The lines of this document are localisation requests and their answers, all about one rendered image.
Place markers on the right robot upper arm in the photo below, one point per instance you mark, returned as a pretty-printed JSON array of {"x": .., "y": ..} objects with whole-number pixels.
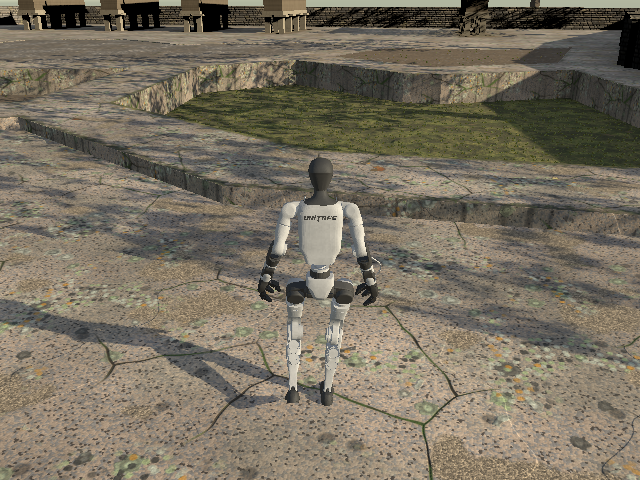
[{"x": 352, "y": 212}]

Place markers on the right robot thigh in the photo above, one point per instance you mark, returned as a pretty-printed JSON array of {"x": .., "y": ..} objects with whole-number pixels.
[{"x": 343, "y": 296}]

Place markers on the robot left hand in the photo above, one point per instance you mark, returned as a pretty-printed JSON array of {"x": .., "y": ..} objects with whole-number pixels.
[{"x": 262, "y": 286}]

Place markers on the robot right forearm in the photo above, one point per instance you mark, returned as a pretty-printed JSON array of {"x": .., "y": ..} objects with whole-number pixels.
[{"x": 366, "y": 268}]

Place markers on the left robot upper arm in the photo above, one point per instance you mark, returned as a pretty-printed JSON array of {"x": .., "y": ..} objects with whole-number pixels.
[{"x": 289, "y": 210}]

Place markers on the robot head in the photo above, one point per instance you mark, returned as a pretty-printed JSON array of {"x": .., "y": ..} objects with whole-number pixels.
[{"x": 320, "y": 173}]

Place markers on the robot right hand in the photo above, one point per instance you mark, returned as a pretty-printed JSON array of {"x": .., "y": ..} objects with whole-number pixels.
[{"x": 373, "y": 290}]

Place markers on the robot left forearm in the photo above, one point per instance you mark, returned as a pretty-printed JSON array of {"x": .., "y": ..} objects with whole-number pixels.
[{"x": 270, "y": 265}]

